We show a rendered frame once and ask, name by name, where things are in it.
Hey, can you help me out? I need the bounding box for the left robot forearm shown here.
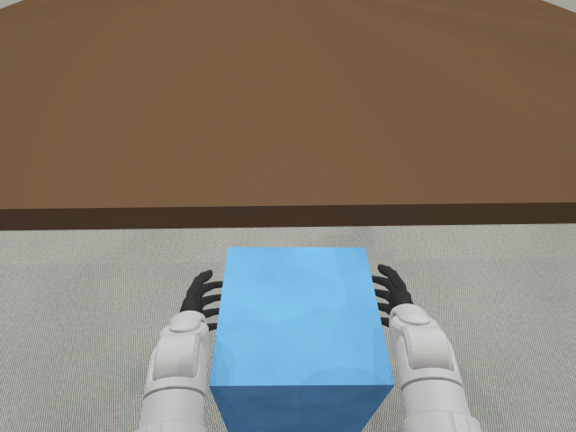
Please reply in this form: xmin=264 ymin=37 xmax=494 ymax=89
xmin=134 ymin=310 xmax=210 ymax=432

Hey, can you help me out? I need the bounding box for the right robot forearm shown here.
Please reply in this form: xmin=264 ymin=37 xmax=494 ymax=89
xmin=389 ymin=303 xmax=482 ymax=432

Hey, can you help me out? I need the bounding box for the robot right hand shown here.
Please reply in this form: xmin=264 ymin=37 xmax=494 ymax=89
xmin=372 ymin=264 xmax=413 ymax=327

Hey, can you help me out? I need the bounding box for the robot left hand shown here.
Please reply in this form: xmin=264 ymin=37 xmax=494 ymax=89
xmin=180 ymin=270 xmax=223 ymax=331

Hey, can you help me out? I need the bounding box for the carton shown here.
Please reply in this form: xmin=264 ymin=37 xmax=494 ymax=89
xmin=209 ymin=247 xmax=395 ymax=432

